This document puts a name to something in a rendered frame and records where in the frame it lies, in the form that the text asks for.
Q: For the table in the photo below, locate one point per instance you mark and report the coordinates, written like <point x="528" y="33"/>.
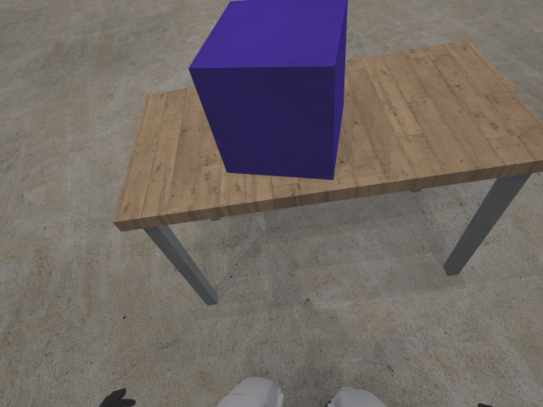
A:
<point x="420" y="118"/>

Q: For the carton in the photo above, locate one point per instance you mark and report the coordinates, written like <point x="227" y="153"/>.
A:
<point x="270" y="77"/>

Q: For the right robot thigh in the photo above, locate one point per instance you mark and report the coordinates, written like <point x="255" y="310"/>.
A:
<point x="355" y="398"/>

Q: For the left robot hand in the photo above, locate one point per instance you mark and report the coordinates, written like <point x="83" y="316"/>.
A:
<point x="115" y="400"/>

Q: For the robot thigh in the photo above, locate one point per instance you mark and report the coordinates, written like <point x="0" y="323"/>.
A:
<point x="254" y="392"/>
<point x="355" y="398"/>

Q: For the left robot thigh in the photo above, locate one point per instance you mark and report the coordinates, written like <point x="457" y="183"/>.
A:
<point x="254" y="392"/>

